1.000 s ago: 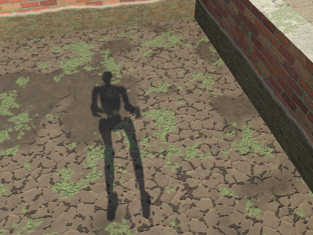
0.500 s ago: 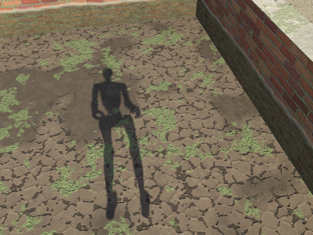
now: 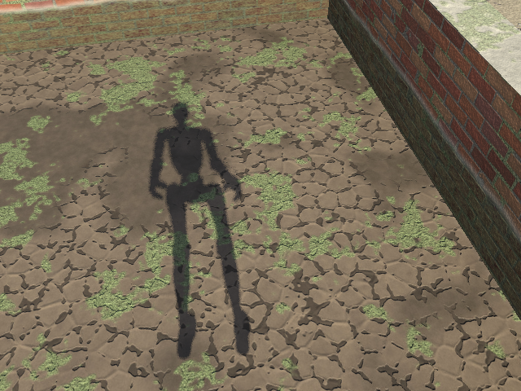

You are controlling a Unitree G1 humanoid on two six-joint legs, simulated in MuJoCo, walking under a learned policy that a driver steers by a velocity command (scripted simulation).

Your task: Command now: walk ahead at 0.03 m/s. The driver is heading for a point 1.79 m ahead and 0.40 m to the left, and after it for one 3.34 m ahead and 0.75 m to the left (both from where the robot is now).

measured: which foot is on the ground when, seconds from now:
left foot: down 0.00-1.00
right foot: down 0.00-1.00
